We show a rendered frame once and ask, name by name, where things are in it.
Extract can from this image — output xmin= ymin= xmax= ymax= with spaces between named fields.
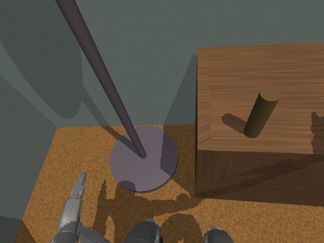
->
xmin=244 ymin=87 xmax=281 ymax=138

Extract coat stand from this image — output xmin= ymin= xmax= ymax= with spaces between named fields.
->
xmin=55 ymin=0 xmax=179 ymax=193

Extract left robot arm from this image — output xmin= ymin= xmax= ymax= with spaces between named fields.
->
xmin=50 ymin=232 xmax=78 ymax=243

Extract left robot hand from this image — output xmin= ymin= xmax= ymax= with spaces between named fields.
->
xmin=57 ymin=172 xmax=111 ymax=243

